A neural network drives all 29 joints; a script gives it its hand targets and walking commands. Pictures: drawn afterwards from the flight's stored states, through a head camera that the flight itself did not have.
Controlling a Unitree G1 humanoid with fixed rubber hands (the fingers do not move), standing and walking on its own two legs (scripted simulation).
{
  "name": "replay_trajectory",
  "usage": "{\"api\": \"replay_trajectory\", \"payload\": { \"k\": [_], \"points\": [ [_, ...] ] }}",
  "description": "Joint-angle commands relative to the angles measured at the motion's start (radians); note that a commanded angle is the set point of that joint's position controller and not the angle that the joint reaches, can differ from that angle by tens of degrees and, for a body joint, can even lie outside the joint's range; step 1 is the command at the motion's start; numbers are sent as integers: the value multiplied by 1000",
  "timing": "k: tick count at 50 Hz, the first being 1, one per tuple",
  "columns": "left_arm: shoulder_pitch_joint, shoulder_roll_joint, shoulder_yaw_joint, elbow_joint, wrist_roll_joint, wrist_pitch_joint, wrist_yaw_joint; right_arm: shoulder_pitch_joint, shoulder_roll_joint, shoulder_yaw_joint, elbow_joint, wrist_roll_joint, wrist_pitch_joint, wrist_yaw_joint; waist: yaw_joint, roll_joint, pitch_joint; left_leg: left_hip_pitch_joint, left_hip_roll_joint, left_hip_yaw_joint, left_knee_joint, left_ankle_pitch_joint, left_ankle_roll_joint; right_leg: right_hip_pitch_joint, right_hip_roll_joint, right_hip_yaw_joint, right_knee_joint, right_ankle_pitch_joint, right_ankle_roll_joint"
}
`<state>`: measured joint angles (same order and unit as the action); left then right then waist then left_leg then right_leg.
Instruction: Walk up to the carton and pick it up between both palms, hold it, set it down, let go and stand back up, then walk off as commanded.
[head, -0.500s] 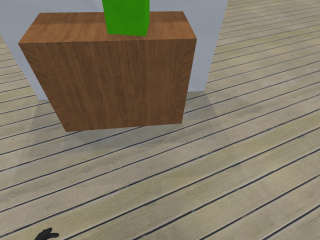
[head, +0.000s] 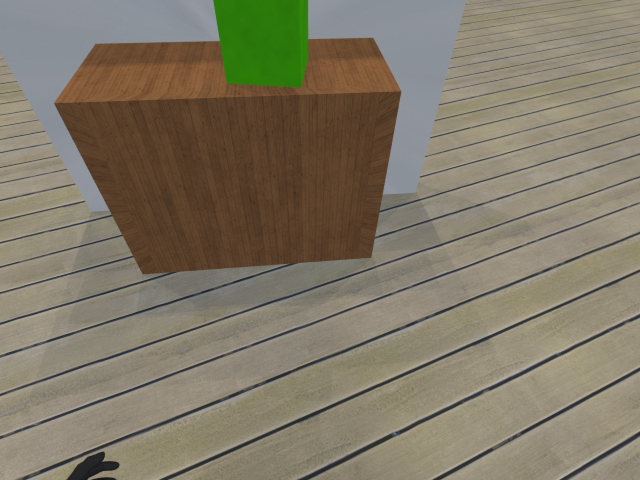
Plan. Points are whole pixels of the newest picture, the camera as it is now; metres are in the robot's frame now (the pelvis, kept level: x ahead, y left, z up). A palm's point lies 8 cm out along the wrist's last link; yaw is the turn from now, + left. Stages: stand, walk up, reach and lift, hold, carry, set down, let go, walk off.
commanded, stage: walk off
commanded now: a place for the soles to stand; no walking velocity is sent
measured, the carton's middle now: (266, 24) +1.23 +0.09 +0.09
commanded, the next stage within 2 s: stand in 0.14 s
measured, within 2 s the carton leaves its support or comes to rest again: neither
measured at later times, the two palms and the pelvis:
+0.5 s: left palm out of the picture +0.15 +0.30 -0.07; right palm out of the picture +0.09 -0.31 -0.09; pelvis +0.01 +0.01 +0.01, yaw +0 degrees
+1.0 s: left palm out of the picture +0.12 +0.31 -0.06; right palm out of the picture +0.04 -0.31 -0.09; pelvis -0.02 +0.01 +0.01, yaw +0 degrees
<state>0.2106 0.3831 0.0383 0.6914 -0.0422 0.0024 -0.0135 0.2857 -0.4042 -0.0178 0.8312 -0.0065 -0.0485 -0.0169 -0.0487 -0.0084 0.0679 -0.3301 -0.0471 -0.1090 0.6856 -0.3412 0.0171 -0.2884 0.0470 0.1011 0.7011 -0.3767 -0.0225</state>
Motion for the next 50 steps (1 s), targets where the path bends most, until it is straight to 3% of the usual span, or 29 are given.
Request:
{"api": "replay_trajectory", "payload": {
  "k": [1, 2, 3, 4, 6, 7, 8, 9, 11, 12, 13, 14, 15, 17, 18, 19, 22, 23, 24, 25, 26, 27, 33, 37, 38, 39, 41, 49, 50],
  "points": [
    [-114, 225, 71, 21, 51, -37, 6, 25, -203, -65, -45, 0, -34, -5, 34, -43, -66, 55, 54, -27, -66, 212, 48, 2, -203, 143, -198, 295, -120],
    [-124, 219, 69, 7, 49, -32, 10, 37, -232, -80, -42, -3, -41, -4, 33, -42, -113, 113, 95, -118, -113, 271, 70, -24, -141, 76, -107, 323, -87],
    [-127, 207, 72, -1, 45, -24, 8, 53, -269, -86, -45, -8, -42, -7, 31, 34, -98, 110, 177, -277, -169, 297, 127, -68, -53, 16, 3, 255, -44],
    [-99, 196, 68, -14, 41, -13, 11, 39, -279, -84, -53, -4, -42, -12, 46, 65, -103, 115, 230, -382, -243, 308, 169, -69, -28, -13, 66, 86, -34],
    [-51, 213, 73, -1, 46, -17, 10, 5, -287, -76, -60, -3, -37, -10, 76, 116, -76, 57, 270, -425, -280, 236, 196, -47, -13, -26, 18, -113, -36],
    [-48, 215, 74, -6, 51, -20, 5, 8, -295, -82, -73, -4, -34, -13, 60, 135, -60, 39, 262, -425, -289, 226, 182, -25, -26, -14, -22, -142, -33],
    [-42, 121, 47, 11, 43, -27, 6, -156, -219, -59, -51, -19, -29, -7, 102, 102, -47, -28, 259, -298, -273, 225, 146, 67, -62, -14, -130, -28, -25],
    [-11, 156, 60, 22, 53, -38, 7, -147, -191, -51, -59, -12, -28, -2, 100, 63, -106, -30, 201, -242, -252, 192, 88, 150, -55, 31, -203, 36, -24],
    [-60, 200, 64, 25, 59, -57, 18, -117, -186, -47, -8, -12, -23, 4, 73, -79, -146, 16, 77, -70, -138, 226, 9, 187, -158, 157, -257, 270, -60],
    [-75, 236, 67, 21, 68, -60, 23, -76, -199, -53, 17, -4, -19, 7, 30, -87, -170, 76, 66, -56, -116, 233, -3, 138, -207, 230, -255, 327, -88],
    [-97, 198, 58, 10, 60, -61, 24, -90, -190, -50, 19, -8, -22, 4, 25, -13, -194, 138, 91, -54, -128, 302, 2, 114, -189, 192, -227, 387, -74],
    [-82, 172, 44, 19, 55, -64, 30, -111, -199, -42, 35, -23, -22, 0, 43, -22, -141, 127, 127, -102, -147, 424, 28, 91, -154, 149, -201, 415, -46],
    [-71, 176, 45, 23, 47, -63, 30, -121, -209, -43, 32, -11, -23, 0, 50, 27, -200, 126, 129, -108, -167, 389, 52, 115, -123, 110, -205, 334, -36],
    [-79, 171, 45, 24, 51, -59, 24, -126, -204, -47, 52, -11, -26, 1, 45, -42, -197, 149, 158, -121, -180, 378, 64, 109, -99, 78, -205, 303, -28],
    [-54, 180, 57, 42, 56, -54, 24, -149, -201, -43, 55, -20, -26, 2, 71, 4, -156, 106, 133, -105, -170, 368, 60, 113, -106, 93, -194, 343, -38],
    [-60, 163, 50, 44, 50, -52, 25, -181, -189, -41, 42, -12, -21, 1, 65, -55, -167, 93, 141, -86, -175, 346, 60, 120, -112, 95, -203, 314, -41],
    [-74, 147, 38, 35, 56, -57, 23, -173, -178, -36, 69, -6, -16, 1, 39, 22, -166, 113, 125, -75, -169, 370, 49, 115, -140, 122, -219, 371, -48],
    [-95, 164, 42, 24, 57, -64, 28, -177, -184, -43, 61, -6, -17, 3, 36, -53, -168, 122, 130, -87, -188, 363, 48, 95, -123, 111, -236, 347, -33],
    [-61, 168, 48, 42, 63, -68, 26, -196, -203, -45, 77, -17, -19, 4, 53, -24, -166, 133, 143, -92, -181, 408, 53, 100, -117, 96, -223, 402, -26],
    [-90, 159, 44, 33, 60, -62, 30, -165, -193, -43, 81, -11, -20, 3, 26, -53, -192, 144, 141, -81, -171, 415, 50, 118, -116, 94, -222, 417, -29],
    [-103, 149, 46, 44, 62, -62, 33, -189, -180, -43, 80, -13, -21, 3, 42, -67, -206, 102, 129, -78, -176, 345, 53, 144, -129, 90, -239, 345, -31],
    [-108, 184, 50, 48, 72, -62, 30, -208, -176, -39, 80, -6, -18, 6, 32, 1, -180, 134, 124, -59, -181, 368, 40, 101, -136, 122, -262, 361, -42],
    [-94, 171, 52, 44, 64, -64, 28, -216, -188, -46, 102, -7, -19, 3, 58, -23, -174, 81, 146, -105, -233, 329, 73, 149, -114, 84, -254, 297, -35],
    [-122, 197, 56, 55, 81, -63, 28, -190, -182, -40, 126, -7, -11, 9, 26, -60, -141, 90, 99, -67, -231, 273, 40, 113, -135, 103, -315, 316, -39],
    [-88, 178, 52, 48, 66, -58, 24, -245, -203, -42, 128, -16, -13, 9, 57, -16, -159, 106, 115, -60, -234, 286, 43, 119, -136, 112, -290, 306, -37],
    [-86, 188, 51, 71, 68, -56, 23, -189, -184, -44, 138, -4, -12, 14, 39, -55, -184, 104, 119, -78, -242, 289, 44, 143, -133, 90, -305, 270, -33],
    [-75, 169, 41, 80, 50, -59, 23, -175, -185, -36, 161, -3, -17, 13, 37, 3, -169, 117, 127, -80, -270, 312, 47, 138, -137, 112, -300, 285, -36],
    [-74, 166, 36, 93, 74, -62, 17, -216, -197, -30, 184, -12, -3, 18, 53, -42, -81, 47, 107, -93, -309, 69, 44, 52, -135, 148, -387, 33, -44],
    [-132, 189, 41, 80, 80, -62, 18, -252, -175, -33, 172, -8, -8, 24, 24, -10, -92, 69, 105, -80, -315, 73, 32, 54, -133, 123, -385, 30, -30]
  ]
}}
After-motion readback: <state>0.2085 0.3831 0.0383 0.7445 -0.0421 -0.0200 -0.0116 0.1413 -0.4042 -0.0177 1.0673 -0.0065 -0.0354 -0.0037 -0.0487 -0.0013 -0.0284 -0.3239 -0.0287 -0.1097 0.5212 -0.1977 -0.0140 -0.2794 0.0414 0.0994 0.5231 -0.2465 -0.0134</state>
